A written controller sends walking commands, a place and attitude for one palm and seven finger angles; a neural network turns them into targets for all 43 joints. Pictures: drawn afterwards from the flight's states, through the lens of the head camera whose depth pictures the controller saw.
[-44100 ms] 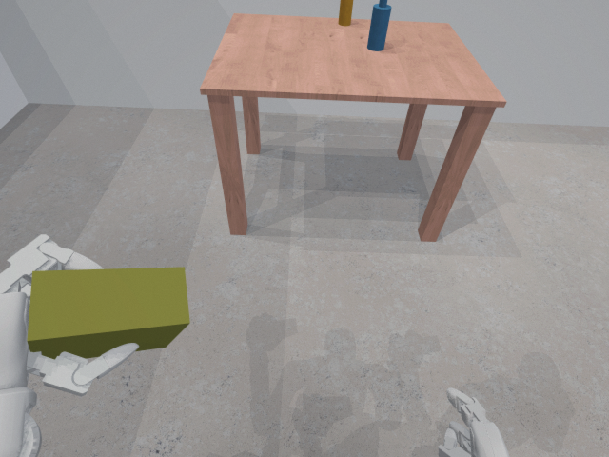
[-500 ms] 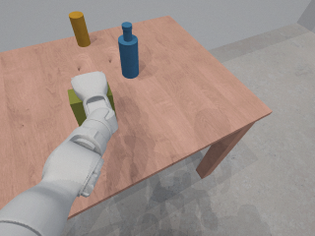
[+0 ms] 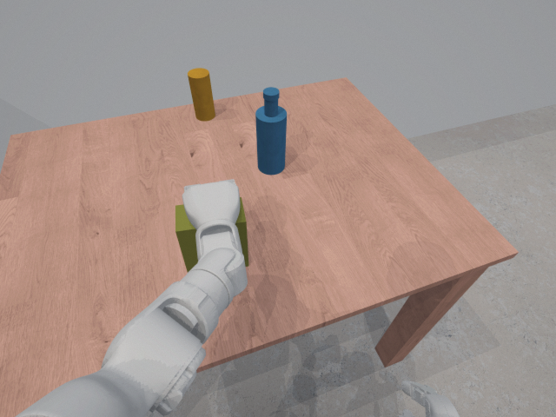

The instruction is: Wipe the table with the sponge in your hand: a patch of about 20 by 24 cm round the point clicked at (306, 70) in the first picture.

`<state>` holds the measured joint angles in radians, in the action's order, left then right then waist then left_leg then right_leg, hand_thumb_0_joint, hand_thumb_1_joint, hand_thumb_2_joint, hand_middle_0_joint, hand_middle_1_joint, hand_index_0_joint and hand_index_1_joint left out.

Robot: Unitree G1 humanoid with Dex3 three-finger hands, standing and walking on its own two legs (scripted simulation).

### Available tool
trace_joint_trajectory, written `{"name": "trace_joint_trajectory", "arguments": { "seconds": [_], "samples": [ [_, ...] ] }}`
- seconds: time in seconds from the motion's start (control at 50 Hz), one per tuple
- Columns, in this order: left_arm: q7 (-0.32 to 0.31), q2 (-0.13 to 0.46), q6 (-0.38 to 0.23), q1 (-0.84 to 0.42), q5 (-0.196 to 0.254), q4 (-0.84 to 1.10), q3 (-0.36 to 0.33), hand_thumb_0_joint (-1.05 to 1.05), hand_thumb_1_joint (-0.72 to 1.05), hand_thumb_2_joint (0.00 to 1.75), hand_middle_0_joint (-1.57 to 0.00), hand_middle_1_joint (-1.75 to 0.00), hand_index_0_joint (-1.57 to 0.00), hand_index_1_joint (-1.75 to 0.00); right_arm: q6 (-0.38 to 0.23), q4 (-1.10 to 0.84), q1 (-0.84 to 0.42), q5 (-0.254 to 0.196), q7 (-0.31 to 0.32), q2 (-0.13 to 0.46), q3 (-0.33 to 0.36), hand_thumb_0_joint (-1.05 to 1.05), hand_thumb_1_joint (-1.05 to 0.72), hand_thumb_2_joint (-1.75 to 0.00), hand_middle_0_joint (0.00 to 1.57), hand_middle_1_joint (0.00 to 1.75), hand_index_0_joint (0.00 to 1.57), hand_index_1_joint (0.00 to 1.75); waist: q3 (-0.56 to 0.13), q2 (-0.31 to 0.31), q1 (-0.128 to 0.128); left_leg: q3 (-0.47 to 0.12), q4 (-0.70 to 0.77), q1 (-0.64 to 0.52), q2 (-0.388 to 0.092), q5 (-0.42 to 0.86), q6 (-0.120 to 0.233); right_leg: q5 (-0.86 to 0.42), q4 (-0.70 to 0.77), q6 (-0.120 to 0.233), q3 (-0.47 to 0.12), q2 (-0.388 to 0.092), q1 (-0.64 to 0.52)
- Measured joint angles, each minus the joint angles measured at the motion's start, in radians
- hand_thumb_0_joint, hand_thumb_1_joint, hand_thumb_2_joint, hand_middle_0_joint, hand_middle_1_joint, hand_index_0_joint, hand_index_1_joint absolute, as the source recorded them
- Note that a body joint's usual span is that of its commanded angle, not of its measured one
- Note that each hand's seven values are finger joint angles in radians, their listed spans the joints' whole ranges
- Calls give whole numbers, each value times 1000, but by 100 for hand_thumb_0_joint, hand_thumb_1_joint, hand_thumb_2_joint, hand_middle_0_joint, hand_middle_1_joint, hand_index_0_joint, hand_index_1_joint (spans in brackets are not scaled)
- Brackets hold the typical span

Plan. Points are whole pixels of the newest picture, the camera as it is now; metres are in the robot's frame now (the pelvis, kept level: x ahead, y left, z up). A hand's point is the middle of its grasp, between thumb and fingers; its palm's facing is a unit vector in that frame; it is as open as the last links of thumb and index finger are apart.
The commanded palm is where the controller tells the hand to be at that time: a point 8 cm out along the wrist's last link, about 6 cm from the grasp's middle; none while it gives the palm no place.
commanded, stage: wipe back along the third lane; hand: left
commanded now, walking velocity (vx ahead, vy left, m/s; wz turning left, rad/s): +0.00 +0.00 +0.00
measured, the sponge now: (215, 245) +0.41 +0.14 -0.02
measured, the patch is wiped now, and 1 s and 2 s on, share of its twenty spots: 0.95 0.95 0.95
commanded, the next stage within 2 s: slide back across to the middle lane in 1.14 s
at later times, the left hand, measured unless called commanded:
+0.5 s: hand (225, 250) +0.36 +0.11 +0.03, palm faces -0.04 -0.01 -1.00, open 10.2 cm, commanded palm +0.32 +0.09 +0.06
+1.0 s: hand (230, 273) +0.32 +0.10 +0.03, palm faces -0.02 -0.03 -1.00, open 10.2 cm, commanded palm +0.28 +0.08 +0.06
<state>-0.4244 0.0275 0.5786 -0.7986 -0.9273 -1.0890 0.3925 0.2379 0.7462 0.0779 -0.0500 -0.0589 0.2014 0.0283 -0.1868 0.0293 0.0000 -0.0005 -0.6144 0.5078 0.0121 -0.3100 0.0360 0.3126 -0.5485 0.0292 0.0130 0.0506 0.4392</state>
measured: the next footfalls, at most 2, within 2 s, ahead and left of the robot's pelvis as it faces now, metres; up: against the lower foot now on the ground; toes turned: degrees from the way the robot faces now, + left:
none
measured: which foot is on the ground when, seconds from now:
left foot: down 0.00-1.00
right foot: down 0.00-1.00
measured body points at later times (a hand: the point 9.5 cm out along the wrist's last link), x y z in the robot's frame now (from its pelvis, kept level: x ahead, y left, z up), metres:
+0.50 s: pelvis -0.02 -0.02 +0.00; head -0.02 -0.04 +0.45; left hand +0.36 +0.11 +0.08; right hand +0.15 -0.26 -0.11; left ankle -0.01 +0.09 -0.73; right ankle -0.03 -0.11 -0.73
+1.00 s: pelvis -0.02 -0.03 +0.01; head -0.05 -0.05 +0.45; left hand +0.32 +0.09 +0.08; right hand +0.20 -0.24 -0.09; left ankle -0.01 +0.09 -0.73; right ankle -0.03 -0.11 -0.73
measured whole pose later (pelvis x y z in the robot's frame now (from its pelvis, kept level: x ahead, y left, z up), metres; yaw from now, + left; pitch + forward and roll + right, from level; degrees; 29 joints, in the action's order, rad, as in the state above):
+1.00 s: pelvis -0.02 -0.03 +0.01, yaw +0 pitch +3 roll +0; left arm -0.36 0.04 0.60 -0.46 -0.95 -0.74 0.50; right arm 0.27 0.69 0.02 -0.09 -0.05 0.22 0.01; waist -0.15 0.05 -0.05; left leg 0.00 -0.54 0.34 0.00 -0.26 0.00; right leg 0.30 -0.54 0.07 0.02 0.06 0.30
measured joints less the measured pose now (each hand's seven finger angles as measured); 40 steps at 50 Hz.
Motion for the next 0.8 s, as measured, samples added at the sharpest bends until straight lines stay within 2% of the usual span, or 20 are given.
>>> {"name": "trace_joint_trajectory", "arguments": {
  "seconds": [0.16,0.3,0.56,0.8],
  "samples": [
    [30,3,14,88,-8,96,16,-2,-49,107,-67,-142,-67,-144,30,-17,-7,-8,11,7,-9,1,-91,-90,20,29,20,30,11,6,-8,-7,29,-54,-4,14,-12,-6,17,13,6,4,-49],
    [50,11,9,119,-12,123,18,-2,-49,107,-67,-141,-68,-144,34,-19,0,-14,27,15,-12,1,-91,-90,20,29,20,30,23,8,-7,-8,46,-79,-8,29,-22,-14,20,23,8,8,-67],
    [41,16,-2,191,-10,176,34,-1,-49,107,-67,-141,-68,-144,29,-18,16,-25,31,23,-9,1,-91,-90,20,29,20,30,27,16,-14,-5,63,-110,-16,46,-33,-24,19,35,5,15,-88],
    [43,12,16,296,-17,295,77,-1,-49,107,-66,-142,-67,-145,35,-40,-10,-33,15,26,-10,1,-91,-90,20,29,20,30,26,21,-37,-2,71,-146,-18,48,-37,-23,18,40,2,17,-119]
  ]
}}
